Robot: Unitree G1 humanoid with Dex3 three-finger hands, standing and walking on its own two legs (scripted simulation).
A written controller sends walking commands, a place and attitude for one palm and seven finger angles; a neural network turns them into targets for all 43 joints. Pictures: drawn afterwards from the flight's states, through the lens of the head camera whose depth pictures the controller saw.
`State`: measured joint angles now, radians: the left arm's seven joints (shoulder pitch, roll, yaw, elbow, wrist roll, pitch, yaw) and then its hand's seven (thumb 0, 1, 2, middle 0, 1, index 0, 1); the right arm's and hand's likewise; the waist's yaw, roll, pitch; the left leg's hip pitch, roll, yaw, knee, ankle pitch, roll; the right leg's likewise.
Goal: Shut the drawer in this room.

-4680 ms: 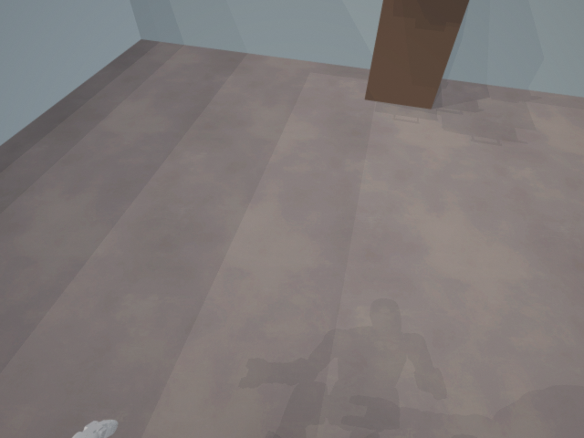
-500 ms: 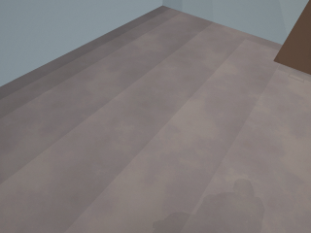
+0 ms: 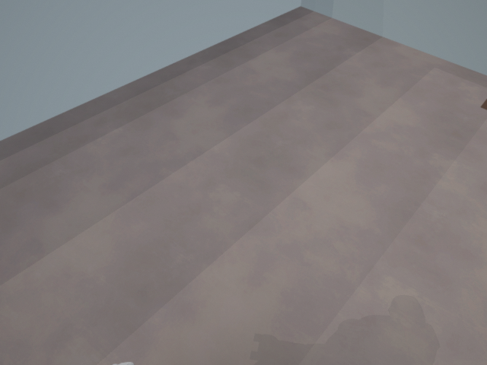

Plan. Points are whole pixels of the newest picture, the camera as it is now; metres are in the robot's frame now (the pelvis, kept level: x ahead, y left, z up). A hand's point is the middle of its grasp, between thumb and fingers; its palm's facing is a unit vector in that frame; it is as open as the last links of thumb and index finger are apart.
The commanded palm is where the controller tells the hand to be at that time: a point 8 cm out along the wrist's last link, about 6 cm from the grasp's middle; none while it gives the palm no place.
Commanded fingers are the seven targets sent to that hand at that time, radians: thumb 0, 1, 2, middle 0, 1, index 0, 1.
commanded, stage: turn or walk to find it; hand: left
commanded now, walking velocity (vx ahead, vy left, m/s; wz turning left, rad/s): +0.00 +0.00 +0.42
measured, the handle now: out of the picture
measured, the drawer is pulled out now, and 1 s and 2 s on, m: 0.17 0.17 0.17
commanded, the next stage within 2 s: none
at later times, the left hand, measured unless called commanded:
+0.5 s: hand out of the picture -0.05 +0.20 -0.19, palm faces +0.29 -0.93 -0.23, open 7.4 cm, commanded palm none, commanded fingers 0.00 0.90 0.90 -0.20 -0.30 -0.20 -0.30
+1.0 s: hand out of the picture +0.01 +0.20 -0.15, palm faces +0.41 -0.87 -0.28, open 7.4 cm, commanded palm none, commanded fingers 0.00 0.90 0.90 -0.20 -0.30 -0.20 -0.30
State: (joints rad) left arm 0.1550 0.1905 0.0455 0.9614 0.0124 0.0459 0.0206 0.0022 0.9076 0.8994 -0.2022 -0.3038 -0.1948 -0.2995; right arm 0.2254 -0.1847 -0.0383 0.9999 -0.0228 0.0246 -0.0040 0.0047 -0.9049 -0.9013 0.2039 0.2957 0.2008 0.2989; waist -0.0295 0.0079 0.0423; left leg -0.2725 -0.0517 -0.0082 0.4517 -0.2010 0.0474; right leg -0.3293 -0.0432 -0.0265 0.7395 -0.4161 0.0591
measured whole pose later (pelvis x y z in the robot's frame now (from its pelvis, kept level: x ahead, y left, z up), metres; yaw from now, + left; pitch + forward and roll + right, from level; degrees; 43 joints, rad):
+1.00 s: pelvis -0.01 -0.02 -0.01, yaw +25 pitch +0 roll +1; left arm 0.15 0.18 0.03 0.89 0.02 0.01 0.02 0.00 0.91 0.90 -0.20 -0.30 -0.20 -0.30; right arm 0.23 -0.24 -0.07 0.97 -0.02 0.06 0.01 0.01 -0.91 -0.90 0.20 0.30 0.20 0.30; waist -0.03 0.06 0.06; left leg -0.38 -0.05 -0.06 0.81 -0.45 -0.01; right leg -0.26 -0.04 -0.09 0.57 -0.30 -0.02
